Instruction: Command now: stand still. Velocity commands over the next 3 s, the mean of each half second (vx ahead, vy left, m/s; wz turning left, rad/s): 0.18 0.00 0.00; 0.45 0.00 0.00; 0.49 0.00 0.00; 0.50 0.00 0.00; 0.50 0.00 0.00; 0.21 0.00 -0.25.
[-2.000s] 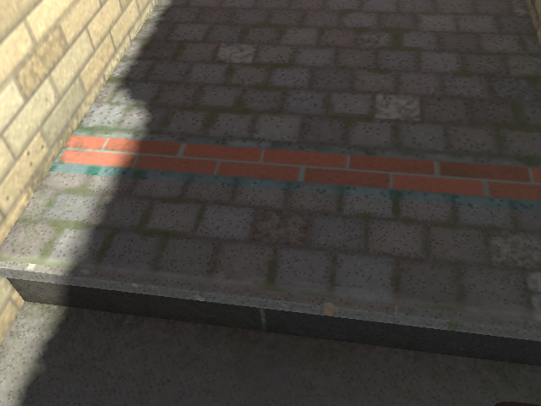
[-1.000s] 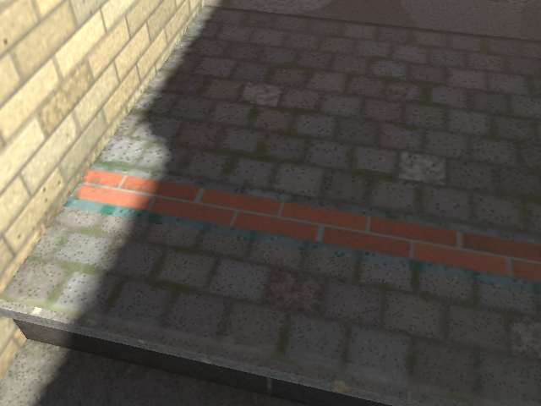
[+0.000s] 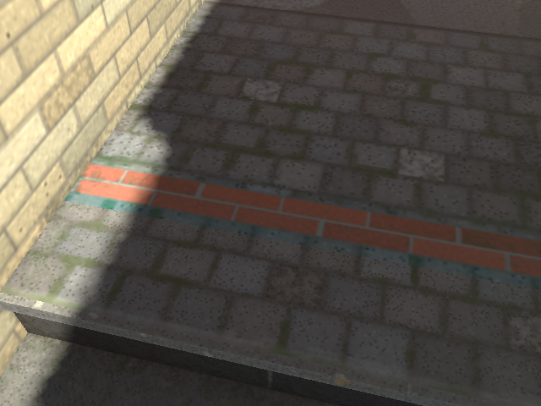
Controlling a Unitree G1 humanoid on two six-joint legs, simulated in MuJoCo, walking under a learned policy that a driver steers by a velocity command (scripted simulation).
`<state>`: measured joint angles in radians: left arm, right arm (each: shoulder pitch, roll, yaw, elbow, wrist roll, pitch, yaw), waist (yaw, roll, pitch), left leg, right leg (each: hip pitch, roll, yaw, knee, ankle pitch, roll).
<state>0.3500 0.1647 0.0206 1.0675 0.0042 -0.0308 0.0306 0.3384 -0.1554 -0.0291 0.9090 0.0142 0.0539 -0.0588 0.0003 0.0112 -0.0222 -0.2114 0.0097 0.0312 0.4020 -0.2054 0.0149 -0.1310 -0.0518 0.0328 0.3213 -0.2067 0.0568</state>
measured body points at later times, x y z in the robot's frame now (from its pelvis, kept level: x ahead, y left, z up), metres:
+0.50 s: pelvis +0.05 -0.01 -0.01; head +0.05 -0.01 +0.44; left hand +0.02 +0.24 -0.15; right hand +0.12 -0.25 -0.15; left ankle +0.03 +0.08 -0.72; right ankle -0.02 -0.16 -0.74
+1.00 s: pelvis +0.25 -0.03 +0.07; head +0.24 -0.03 +0.52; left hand +0.43 +0.17 -0.03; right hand +0.24 -0.26 -0.09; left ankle +0.09 +0.10 -0.60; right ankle +0.30 -0.11 -0.58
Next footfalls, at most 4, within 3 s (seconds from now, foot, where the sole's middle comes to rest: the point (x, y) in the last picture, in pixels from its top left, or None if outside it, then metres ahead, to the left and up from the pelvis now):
0.58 left None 0.12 0.09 -0.78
0.94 right None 0.34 -0.11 -0.61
1.48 left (230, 287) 0.66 0.12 -0.44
2.10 right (340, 179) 0.98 -0.14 -0.44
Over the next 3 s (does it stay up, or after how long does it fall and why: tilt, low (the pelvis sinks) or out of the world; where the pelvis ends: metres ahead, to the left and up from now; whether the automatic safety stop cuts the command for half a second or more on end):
stays up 1.16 -0.04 0.34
